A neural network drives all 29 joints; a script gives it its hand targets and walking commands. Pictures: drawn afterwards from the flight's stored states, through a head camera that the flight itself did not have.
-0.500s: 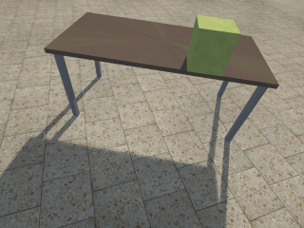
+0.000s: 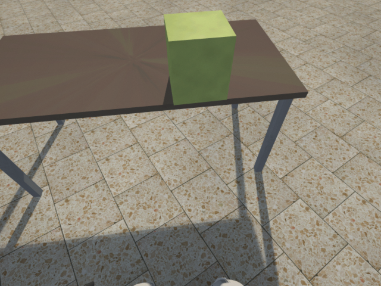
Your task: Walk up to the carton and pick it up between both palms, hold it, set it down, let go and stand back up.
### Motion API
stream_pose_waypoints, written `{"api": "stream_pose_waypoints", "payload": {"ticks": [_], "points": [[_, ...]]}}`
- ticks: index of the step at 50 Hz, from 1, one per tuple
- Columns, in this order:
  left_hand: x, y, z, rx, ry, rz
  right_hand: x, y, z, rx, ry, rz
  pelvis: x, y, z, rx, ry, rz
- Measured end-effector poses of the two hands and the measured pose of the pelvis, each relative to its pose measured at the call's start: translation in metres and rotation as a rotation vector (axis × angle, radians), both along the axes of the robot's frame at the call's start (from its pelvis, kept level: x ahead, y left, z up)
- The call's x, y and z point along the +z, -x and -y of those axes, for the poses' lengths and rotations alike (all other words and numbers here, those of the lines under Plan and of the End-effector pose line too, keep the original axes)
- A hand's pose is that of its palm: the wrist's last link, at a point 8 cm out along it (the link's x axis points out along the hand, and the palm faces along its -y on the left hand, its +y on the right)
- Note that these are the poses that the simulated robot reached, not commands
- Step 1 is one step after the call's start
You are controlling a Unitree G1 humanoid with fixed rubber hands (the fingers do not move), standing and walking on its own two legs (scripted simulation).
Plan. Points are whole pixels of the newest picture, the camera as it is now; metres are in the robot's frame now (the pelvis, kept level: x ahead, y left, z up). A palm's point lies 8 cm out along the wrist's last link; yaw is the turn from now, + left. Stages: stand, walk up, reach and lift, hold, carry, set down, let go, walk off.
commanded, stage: walk up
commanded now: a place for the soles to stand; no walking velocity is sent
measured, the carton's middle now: (196, 59) +0.86 -0.01 +0.01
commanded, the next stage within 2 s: none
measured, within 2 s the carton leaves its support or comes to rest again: neither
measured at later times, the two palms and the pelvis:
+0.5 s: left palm (73, 244) +0.24 +0.30 -0.12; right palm (281, 251) +0.22 -0.20 -0.09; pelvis +0.21 +0.04 +0.02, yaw -2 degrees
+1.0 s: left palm (134, 168) +0.45 +0.18 -0.10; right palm (300, 187) +0.40 -0.30 -0.11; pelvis +0.37 -0.06 +0.01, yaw +0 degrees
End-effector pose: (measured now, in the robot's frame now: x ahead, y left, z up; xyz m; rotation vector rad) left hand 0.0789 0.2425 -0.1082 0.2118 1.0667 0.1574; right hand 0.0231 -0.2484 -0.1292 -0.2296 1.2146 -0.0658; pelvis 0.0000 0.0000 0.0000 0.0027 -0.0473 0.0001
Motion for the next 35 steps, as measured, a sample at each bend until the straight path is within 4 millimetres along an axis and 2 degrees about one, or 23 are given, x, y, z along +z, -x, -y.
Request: {"api": "stream_pose_waypoints", "payload": {"ticks": [3, 6, 11, 17, 19, 21, 27, 31, 35], "points": [[0.009, 0.005, -0.008, 0.025, -0.014, -0.043, 0.019, -0.058, -0.002, 0.035, 0.003, 0.111, 0.011, -0.024, -0.001, -0.003, 0.005, 0.0], [0.014, 0.008, -0.016, 0.057, -0.017, -0.083, 0.031, -0.102, -0.008, 0.054, 0.002, 0.167, 0.018, -0.049, -0.005, -0.005, 0.011, -0.005], [0.009, -0.001, -0.028, 0.088, 0.008, -0.147, 0.038, -0.156, -0.025, 0.076, 0.001, 0.182, 0.02, -0.094, -0.017, 0.0, 0.026, -0.013], [-0.02, -0.04, -0.047, 0.06, 0.046, -0.221, 0.029, -0.211, -0.048, 0.06, 0.045, 0.206, 0.002, -0.153, -0.04, 0.003, 0.011, -0.005], [-0.025, -0.061, -0.05, 0.024, 0.051, -0.245, 0.028, -0.217, -0.051, 0.009, 0.053, 0.207, 0.001, -0.168, -0.044, -0.012, 0.01, 0.0], [-0.023, -0.088, -0.052, -0.018, 0.047, -0.247, 0.031, -0.214, -0.051, -0.048, 0.058, 0.176, 0.004, -0.182, -0.045, -0.022, 0.014, 0.006], [-0.006, -0.193, -0.05, -0.121, 0.026, -0.158, 0.042, -0.19, -0.042, -0.151, 0.075, 0.036, 0.02, -0.226, -0.036, -0.041, 0.008, 0.005], [0.003, -0.266, -0.03, -0.166, 0.029, -0.074, 0.041, -0.184, -0.031, -0.187, 0.068, -0.053, 0.023, -0.257, -0.023, -0.048, 0.001, 0.0], [0.007, -0.334, 0.007, -0.217, 0.045, 0.005, 0.03, -0.196, -0.015, -0.196, 0.044, -0.103, 0.017, -0.289, -0.003, -0.059, -0.017, 0.001]]}}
